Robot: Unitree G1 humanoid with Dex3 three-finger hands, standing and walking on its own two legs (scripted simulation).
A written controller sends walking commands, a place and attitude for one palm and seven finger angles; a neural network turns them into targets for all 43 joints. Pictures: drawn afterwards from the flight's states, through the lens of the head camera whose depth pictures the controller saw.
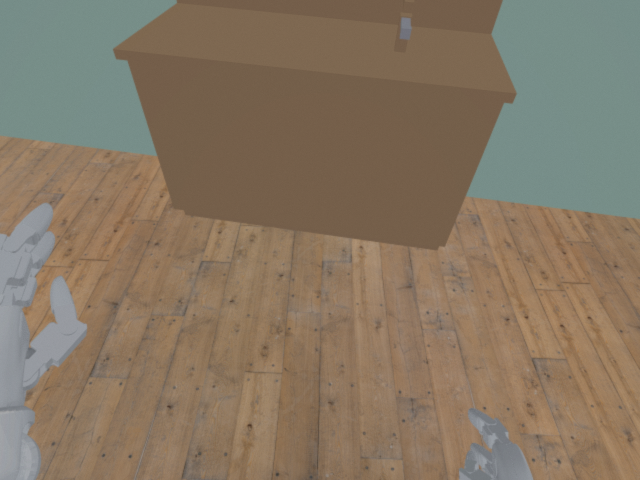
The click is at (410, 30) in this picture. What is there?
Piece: tap's lever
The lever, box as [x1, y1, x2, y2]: [400, 25, 411, 39]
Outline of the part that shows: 402,25 400,38 409,39 411,26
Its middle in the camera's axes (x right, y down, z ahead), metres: +0.24 -0.58 +1.09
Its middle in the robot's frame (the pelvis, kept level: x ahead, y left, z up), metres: +1.23 -0.17 +0.10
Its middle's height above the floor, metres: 0.87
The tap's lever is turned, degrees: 0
